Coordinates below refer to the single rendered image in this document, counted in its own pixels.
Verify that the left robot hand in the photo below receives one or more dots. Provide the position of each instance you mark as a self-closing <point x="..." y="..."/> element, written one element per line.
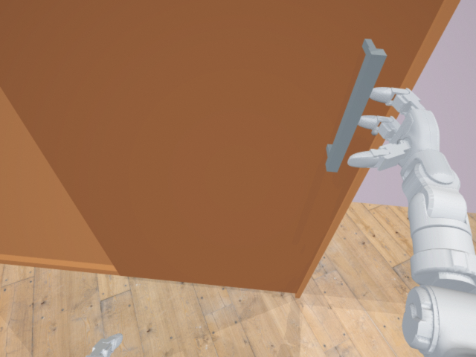
<point x="104" y="348"/>

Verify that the handle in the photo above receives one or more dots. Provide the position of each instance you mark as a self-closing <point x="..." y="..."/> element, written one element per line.
<point x="367" y="77"/>

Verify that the wardrobe door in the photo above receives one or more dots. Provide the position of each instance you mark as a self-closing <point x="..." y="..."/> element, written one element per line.
<point x="37" y="216"/>
<point x="191" y="134"/>

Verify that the right robot hand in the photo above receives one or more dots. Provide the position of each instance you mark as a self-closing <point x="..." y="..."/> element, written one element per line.
<point x="419" y="131"/>

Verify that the robot right upper arm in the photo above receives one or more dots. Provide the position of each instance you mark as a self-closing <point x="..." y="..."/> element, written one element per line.
<point x="440" y="322"/>

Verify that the robot right forearm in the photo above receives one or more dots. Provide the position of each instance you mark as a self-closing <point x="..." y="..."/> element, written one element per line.
<point x="444" y="253"/>

